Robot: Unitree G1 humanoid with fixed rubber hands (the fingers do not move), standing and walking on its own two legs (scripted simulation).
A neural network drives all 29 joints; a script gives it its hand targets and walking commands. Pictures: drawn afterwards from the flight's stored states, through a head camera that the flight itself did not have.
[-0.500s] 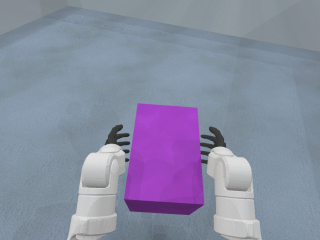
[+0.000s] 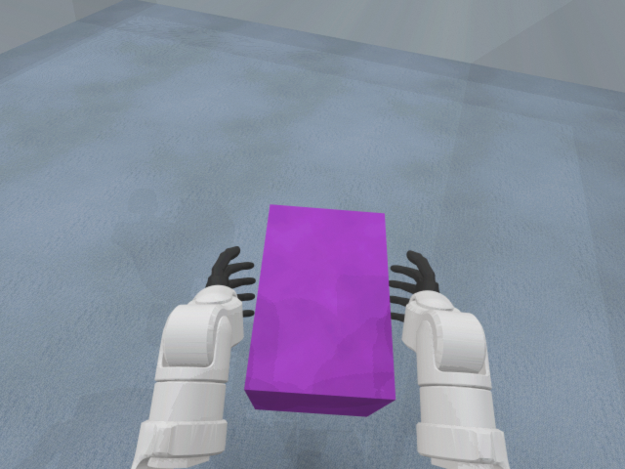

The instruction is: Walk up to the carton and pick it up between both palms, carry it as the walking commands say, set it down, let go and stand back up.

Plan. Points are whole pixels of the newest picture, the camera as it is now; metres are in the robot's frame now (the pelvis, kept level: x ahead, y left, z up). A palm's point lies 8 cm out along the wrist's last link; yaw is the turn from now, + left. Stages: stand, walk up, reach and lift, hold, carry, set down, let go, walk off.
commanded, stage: carry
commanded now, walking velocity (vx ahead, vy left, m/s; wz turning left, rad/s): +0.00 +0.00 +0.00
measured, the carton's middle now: (319, 312) +0.35 +0.00 -0.02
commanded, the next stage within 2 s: none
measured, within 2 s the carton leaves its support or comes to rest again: neither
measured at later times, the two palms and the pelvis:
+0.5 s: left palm (224, 295) +0.32 +0.13 +0.05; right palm (422, 297) +0.33 -0.13 +0.06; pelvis +0.03 -0.01 +0.00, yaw +0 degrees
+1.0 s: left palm (230, 297) +0.32 +0.12 +0.05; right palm (427, 301) +0.33 -0.14 +0.05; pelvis +0.03 -0.01 +0.00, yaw +0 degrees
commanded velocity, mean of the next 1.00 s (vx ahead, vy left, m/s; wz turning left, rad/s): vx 0.00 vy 0.00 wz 0.00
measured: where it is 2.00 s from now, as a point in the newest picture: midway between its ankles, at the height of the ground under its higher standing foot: outside the picture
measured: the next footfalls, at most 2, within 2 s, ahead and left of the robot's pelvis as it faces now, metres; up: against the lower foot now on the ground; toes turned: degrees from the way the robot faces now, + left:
right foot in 1.82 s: -0.03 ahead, -0.27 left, +0.00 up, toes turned -25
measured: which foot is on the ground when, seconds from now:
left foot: down 0.00-1.00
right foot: down 0.00-1.00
